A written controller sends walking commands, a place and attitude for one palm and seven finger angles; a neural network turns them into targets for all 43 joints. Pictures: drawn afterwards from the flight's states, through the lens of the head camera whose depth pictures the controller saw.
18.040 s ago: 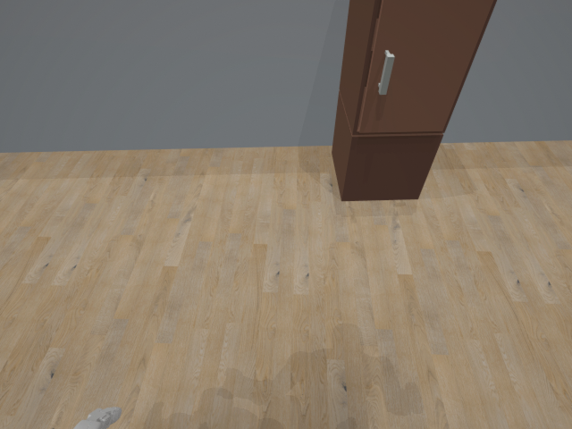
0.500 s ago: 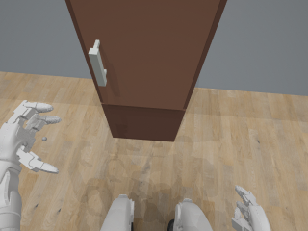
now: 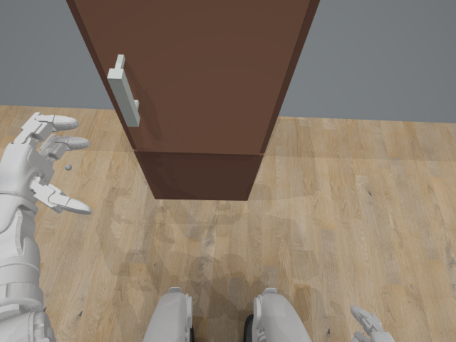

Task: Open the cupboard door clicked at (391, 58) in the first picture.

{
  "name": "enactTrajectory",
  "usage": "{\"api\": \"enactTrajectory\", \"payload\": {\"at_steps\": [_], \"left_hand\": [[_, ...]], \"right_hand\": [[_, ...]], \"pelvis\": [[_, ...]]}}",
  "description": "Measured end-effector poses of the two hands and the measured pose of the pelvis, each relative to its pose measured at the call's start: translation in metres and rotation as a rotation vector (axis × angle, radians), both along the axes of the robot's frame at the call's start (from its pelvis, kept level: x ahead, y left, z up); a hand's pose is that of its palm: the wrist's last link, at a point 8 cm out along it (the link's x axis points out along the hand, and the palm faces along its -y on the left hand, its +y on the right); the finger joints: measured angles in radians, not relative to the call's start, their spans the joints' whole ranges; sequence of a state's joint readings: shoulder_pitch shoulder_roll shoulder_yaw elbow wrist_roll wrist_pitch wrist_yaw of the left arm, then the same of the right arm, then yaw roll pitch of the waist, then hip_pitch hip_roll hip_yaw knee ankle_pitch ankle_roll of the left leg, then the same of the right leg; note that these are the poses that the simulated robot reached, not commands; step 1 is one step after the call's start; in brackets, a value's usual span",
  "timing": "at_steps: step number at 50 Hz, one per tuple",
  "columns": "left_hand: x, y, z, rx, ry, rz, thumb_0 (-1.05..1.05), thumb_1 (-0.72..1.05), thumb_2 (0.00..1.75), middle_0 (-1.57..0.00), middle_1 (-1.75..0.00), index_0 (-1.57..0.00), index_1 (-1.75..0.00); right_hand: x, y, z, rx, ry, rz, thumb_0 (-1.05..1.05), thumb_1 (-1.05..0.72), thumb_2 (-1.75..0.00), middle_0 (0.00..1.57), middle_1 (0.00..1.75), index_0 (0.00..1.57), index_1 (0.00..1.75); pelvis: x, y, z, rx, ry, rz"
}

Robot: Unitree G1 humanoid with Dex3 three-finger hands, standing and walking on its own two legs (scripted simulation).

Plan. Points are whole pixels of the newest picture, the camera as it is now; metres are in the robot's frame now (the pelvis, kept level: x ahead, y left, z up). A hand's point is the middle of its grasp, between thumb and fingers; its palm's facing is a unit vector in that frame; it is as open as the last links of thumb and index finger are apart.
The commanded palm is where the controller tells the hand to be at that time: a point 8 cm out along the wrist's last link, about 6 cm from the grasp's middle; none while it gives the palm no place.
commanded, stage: move the hooked fingers beside the handle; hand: left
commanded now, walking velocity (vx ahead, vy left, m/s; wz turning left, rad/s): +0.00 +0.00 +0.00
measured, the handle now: (127, 92) +0.56 +0.21 +0.03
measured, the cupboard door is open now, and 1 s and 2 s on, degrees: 0 0 0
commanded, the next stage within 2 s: slide the fingers in behind the handle in 1.70 s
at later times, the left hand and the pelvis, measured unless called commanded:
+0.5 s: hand (78, 132) +0.45 +0.27 +0.04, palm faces +0.01 -1.00 -0.04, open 14.0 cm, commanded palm +0.44 +0.31 +0.04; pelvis -0.01 +0.00 -0.01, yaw -1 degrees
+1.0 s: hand (83, 103) +0.52 +0.28 +0.03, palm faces +0.02 -1.00 -0.03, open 14.0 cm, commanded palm +0.50 +0.31 +0.03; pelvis -0.01 +0.01 -0.03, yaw -3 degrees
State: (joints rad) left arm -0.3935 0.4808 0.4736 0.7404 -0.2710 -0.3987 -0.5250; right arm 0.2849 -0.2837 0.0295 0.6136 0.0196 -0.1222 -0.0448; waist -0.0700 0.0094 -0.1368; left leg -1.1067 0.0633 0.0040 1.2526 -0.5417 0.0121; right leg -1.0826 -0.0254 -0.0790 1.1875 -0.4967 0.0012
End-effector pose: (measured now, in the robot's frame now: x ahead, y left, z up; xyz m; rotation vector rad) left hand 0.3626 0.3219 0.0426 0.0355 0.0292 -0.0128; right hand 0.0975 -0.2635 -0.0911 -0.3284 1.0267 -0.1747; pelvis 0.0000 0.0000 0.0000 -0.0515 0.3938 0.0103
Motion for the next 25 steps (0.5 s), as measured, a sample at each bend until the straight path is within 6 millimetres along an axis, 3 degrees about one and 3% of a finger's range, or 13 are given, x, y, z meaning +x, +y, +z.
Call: {"api": "enactTrajectory", "payload": {"at_steps": [4, 11, 15, 25], "left_hand": [[0.013, 0.003, -0.006, -0.015, 0.02, 0.025, -0.01, -0.5, 0.3, -0.3, -1.2, -0.3, -1.2], [0.026, 0.006, 0.005, 0.012, -0.032, 0.029, -0.01, -0.5, 0.3, -0.3, -1.2, -0.3, -1.2], [0.036, 0.008, 0.002, -0.008, -0.001, 0.029, -0.01, -0.5, 0.3, -0.3, -1.2, -0.3, -1.2], [0.065, 0.001, 0.0, 0.0, -0.029, 0.021, -0.01, -0.5, 0.3, -0.3, -1.2, -0.3, -1.2]], "right_hand": [[-0.003, -0.002, 0.0, -0.008, 0.014, -0.012, 0.01, -0.9, -0.9, 0.2, 0.3, 0.2, 0.3], [-0.011, -0.002, -0.002, -0.004, 0.05, -0.023, 0.01, -0.9, -0.9, 0.2, 0.3, 0.2, 0.3], [-0.017, -0.003, -0.006, -0.005, 0.077, -0.026, 0.01, -0.9, -0.9, 0.2, 0.3, 0.2, 0.3], [-0.041, -0.007, -0.015, -0.025, 0.156, -0.052, 0.01, -0.9, -0.9, 0.2, 0.3, 0.2, 0.3]], "pelvis": [[0.0, 0.0, -0.002, -0.001, 0.007, -0.002], [0.0, 0.0, -0.002, -0.004, 0.014, -0.007], [-0.002, 0.0, -0.004, -0.006, 0.02, -0.003], [-0.008, 0.0, -0.013, -0.011, 0.046, -0.006]]}}
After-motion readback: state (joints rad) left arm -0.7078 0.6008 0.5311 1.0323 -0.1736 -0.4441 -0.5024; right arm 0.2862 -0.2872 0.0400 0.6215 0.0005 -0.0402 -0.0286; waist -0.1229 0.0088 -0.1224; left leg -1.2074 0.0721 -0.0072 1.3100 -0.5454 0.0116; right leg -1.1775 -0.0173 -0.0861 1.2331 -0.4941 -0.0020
